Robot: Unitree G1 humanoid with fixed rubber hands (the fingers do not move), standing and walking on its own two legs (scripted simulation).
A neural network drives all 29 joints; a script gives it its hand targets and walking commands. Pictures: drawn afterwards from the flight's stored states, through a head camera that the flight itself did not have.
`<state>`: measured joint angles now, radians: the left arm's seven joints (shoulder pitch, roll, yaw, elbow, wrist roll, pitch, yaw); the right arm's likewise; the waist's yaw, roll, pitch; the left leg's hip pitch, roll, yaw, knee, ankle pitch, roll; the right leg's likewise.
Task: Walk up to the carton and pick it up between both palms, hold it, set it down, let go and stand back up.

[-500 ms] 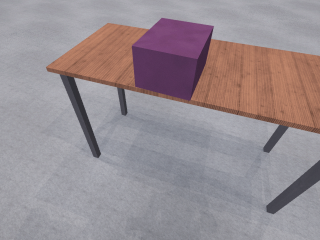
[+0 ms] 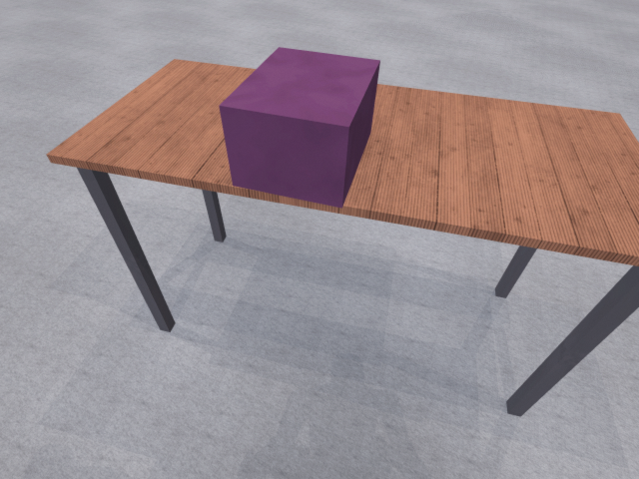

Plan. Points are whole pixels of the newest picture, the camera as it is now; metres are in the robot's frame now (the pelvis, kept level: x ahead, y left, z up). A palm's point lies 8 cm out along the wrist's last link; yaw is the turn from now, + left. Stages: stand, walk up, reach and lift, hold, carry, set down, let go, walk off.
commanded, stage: walk up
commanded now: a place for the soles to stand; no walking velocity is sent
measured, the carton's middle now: (308, 121) +0.79 +0.01 +0.08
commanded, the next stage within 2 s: none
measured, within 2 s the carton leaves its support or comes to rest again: neither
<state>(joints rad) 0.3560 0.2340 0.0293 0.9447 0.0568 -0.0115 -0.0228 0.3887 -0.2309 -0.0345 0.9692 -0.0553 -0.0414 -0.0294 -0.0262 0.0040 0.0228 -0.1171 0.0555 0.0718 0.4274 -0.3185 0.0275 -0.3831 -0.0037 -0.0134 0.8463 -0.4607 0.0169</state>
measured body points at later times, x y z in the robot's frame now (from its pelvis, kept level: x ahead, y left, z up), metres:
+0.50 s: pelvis +0.16 -0.05 +0.00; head +0.16 -0.07 +0.45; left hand +0.11 +0.20 -0.12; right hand +0.23 -0.31 -0.15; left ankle +0.30 +0.10 -0.68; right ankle +0.10 -0.16 -0.74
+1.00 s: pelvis +0.34 +0.02 -0.02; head +0.36 +0.02 +0.43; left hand +0.48 +0.24 -0.14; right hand +0.33 -0.24 -0.15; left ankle +0.38 +0.11 -0.74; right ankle +0.41 -0.10 -0.73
